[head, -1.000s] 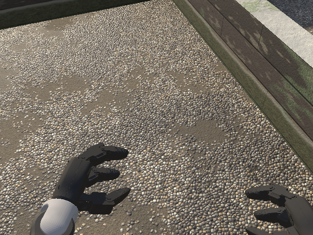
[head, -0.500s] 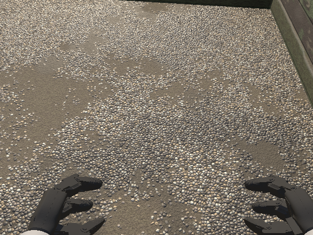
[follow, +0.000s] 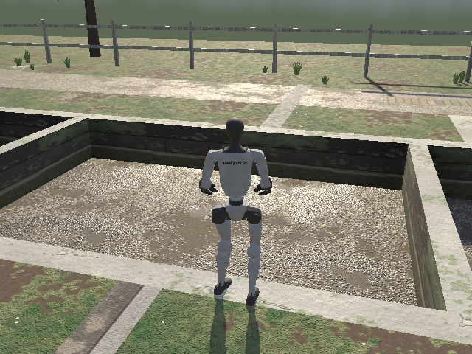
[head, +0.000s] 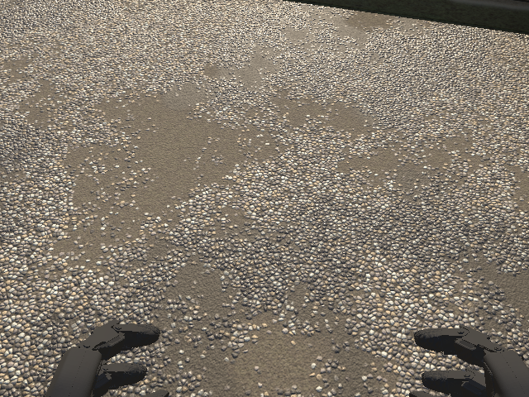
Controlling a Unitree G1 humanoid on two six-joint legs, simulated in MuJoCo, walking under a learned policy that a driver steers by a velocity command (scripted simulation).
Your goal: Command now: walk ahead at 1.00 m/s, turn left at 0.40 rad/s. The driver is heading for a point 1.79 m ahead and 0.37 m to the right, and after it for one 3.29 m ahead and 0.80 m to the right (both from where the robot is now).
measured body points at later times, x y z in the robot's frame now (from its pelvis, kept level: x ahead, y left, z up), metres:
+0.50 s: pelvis +0.03 +0.00 +0.00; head +0.03 +0.01 +0.44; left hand +0.17 +0.27 -0.07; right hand +0.34 -0.12 -0.01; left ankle +0.07 +0.14 -0.73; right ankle -0.03 -0.11 -0.73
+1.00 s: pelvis +0.04 +0.01 +0.01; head +0.03 +0.01 +0.46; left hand +0.12 +0.27 -0.10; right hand +0.23 -0.21 -0.08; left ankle +0.07 +0.14 -0.73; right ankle -0.03 -0.11 -0.73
